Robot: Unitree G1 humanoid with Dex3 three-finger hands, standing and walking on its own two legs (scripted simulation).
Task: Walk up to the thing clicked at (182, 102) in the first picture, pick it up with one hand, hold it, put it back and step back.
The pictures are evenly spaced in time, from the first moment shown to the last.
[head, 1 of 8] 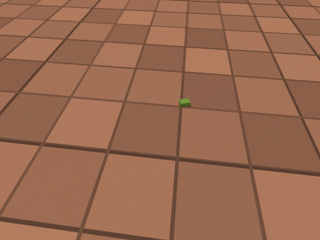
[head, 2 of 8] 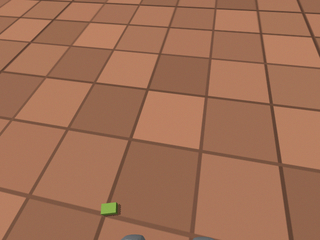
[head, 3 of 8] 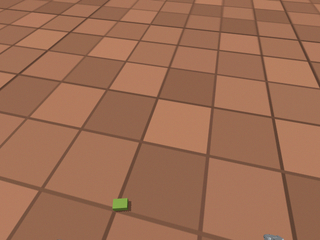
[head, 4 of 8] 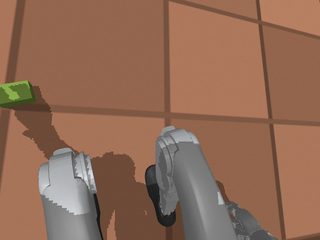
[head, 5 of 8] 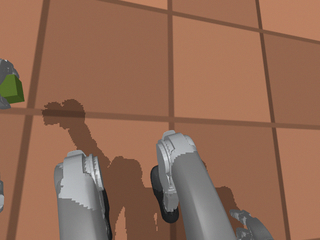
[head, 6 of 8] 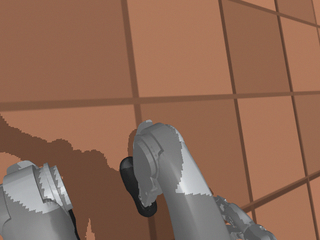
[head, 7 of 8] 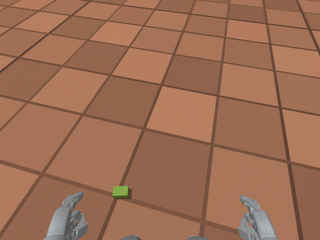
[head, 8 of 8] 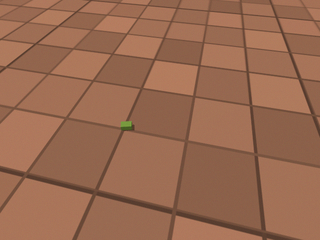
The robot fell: no
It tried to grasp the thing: yes
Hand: left
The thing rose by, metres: 0.70
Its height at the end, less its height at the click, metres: +0.00
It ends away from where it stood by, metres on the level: 0.01
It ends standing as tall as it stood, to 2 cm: yes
